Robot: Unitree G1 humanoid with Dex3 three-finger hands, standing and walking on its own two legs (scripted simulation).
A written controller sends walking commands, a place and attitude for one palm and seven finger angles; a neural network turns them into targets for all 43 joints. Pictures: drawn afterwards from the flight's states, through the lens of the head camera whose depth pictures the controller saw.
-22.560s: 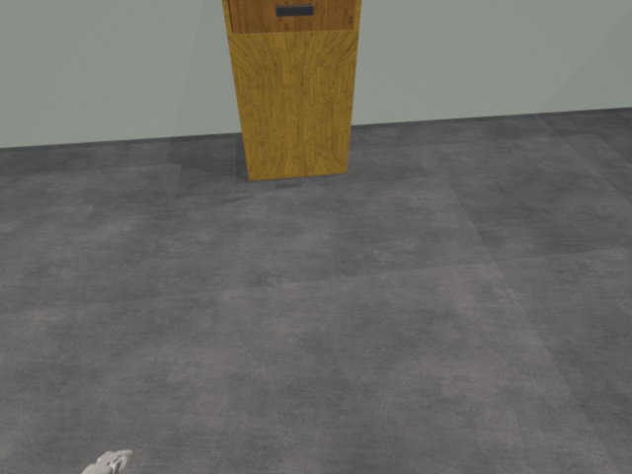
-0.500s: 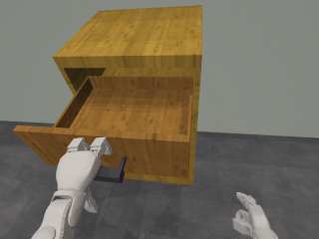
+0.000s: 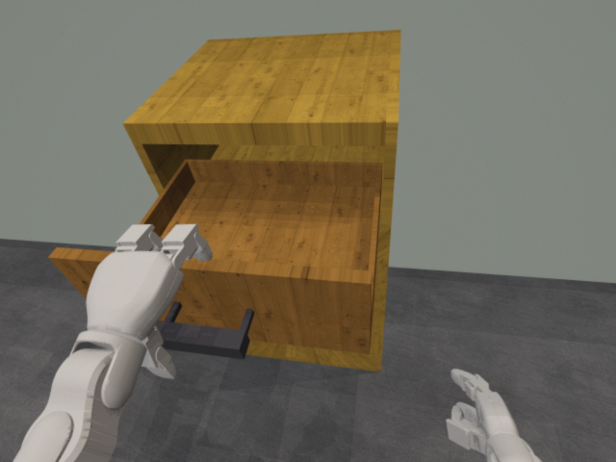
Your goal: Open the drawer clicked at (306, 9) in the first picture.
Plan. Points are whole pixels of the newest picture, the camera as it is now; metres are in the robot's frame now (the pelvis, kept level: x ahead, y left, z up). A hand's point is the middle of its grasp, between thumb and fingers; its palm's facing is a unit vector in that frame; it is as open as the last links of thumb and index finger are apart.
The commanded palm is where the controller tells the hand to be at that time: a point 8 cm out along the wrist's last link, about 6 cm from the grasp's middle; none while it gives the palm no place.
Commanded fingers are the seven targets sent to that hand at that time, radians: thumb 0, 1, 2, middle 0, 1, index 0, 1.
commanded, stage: lift the hand off the handle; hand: left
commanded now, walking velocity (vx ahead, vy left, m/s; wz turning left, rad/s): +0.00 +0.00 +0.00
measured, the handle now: (205, 325) +0.28 +0.21 +0.02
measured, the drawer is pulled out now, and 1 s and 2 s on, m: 0.29 0.29 0.29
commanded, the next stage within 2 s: draw the hand back to the body in 0.40 s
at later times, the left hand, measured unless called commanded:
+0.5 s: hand (151, 275) +0.25 +0.22 +0.17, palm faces +0.17 -0.06 -0.98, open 13.9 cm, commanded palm +0.20 +0.21 +0.23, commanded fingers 0.00 -0.50 0.30 -0.30 -1.20 -0.30 -1.20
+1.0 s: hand (127, 308) +0.21 +0.23 +0.16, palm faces +0.13 -0.05 -0.99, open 13.9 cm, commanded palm +0.17 +0.23 +0.22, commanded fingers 0.00 -0.50 0.30 -0.30 -1.20 -0.30 -1.20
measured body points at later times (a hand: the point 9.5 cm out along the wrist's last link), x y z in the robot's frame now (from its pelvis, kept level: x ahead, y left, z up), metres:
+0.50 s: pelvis -0.02 -0.01 +0.00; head -0.02 -0.07 +0.44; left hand +0.23 +0.22 +0.23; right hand +0.22 -0.20 -0.10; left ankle -0.04 +0.13 -0.74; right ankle +0.05 -0.11 -0.74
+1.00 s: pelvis -0.02 -0.01 +0.00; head -0.02 -0.07 +0.44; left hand +0.20 +0.23 +0.21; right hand +0.22 -0.21 -0.10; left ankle -0.04 +0.13 -0.74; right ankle +0.05 -0.12 -0.74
